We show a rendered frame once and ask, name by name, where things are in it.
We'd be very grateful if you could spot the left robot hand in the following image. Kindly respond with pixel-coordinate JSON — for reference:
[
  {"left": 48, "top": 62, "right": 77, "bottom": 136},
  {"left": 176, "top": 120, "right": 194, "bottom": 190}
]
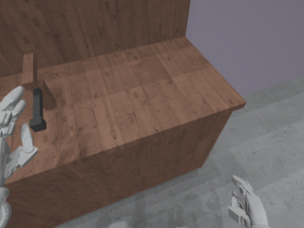
[{"left": 0, "top": 85, "right": 38, "bottom": 187}]

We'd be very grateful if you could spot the right robot hand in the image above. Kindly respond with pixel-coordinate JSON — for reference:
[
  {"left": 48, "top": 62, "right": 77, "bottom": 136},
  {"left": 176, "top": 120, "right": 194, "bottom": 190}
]
[{"left": 228, "top": 175, "right": 269, "bottom": 228}]

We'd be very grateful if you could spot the counter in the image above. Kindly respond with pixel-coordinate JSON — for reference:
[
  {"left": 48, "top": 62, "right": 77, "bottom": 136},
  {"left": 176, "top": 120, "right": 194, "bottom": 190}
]
[{"left": 0, "top": 0, "right": 247, "bottom": 228}]

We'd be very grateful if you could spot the tap lever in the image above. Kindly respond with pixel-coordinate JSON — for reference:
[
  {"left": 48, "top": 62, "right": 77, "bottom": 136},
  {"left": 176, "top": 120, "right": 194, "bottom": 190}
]
[{"left": 29, "top": 87, "right": 47, "bottom": 133}]

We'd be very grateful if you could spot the left robot forearm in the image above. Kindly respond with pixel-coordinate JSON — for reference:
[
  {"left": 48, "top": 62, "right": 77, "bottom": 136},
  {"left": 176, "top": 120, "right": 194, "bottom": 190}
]
[{"left": 0, "top": 187, "right": 11, "bottom": 228}]

